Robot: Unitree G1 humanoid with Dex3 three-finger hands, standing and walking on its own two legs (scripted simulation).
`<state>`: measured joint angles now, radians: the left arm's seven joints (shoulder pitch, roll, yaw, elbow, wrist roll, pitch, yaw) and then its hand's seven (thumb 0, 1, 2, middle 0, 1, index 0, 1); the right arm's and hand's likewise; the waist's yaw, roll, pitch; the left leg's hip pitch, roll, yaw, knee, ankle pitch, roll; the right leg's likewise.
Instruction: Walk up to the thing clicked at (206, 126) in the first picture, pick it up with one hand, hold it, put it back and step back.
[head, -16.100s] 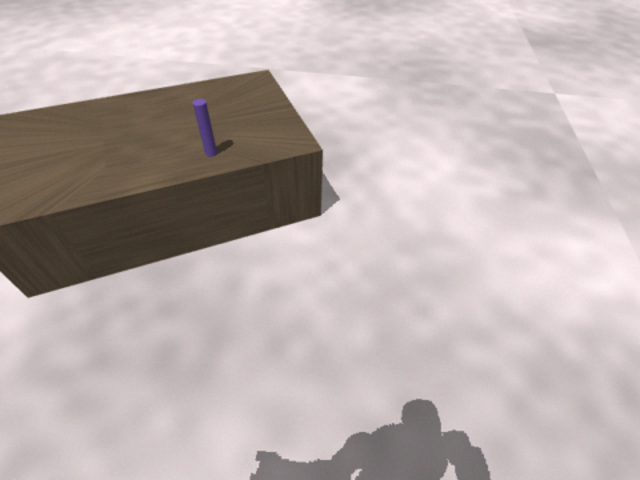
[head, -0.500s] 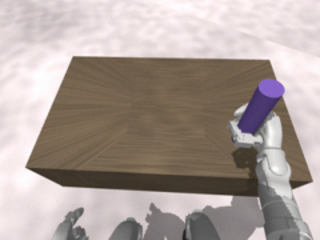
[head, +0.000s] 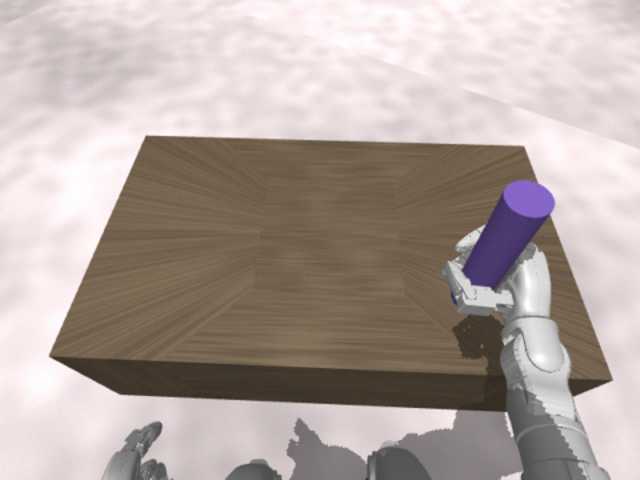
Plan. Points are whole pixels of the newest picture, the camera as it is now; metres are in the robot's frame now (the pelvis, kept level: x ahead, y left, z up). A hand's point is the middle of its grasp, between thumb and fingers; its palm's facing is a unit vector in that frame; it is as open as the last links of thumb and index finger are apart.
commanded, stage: hold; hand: right
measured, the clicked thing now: (491, 257) +0.34 -0.19 +0.09
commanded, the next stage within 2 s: none
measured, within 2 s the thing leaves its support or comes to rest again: neither
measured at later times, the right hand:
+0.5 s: hand (476, 277) +0.33 -0.17 +0.06, palm faces +0.08 +1.00 +0.01, open 6.0 cm
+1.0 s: hand (474, 275) +0.33 -0.17 +0.07, palm faces +0.07 +1.00 +0.01, open 6.0 cm
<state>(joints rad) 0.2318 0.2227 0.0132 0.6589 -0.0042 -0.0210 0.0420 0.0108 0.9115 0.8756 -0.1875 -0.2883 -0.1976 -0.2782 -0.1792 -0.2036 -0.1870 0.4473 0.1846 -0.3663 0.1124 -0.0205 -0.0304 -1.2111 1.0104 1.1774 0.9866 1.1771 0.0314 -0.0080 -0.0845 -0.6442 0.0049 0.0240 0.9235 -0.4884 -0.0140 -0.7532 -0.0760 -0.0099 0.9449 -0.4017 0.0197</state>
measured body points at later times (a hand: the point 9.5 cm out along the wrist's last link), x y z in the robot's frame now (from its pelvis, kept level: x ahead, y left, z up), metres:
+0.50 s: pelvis +0.00 +0.00 +0.01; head +0.06 -0.01 +0.46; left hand +0.14 +0.24 -0.10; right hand +0.32 -0.23 +0.06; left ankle -0.02 +0.13 -0.69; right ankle +0.03 -0.13 -0.69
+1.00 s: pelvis +0.01 +0.00 +0.01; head +0.06 -0.01 +0.46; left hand +0.14 +0.24 -0.09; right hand +0.32 -0.23 +0.07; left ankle -0.02 +0.13 -0.69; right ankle +0.03 -0.13 -0.69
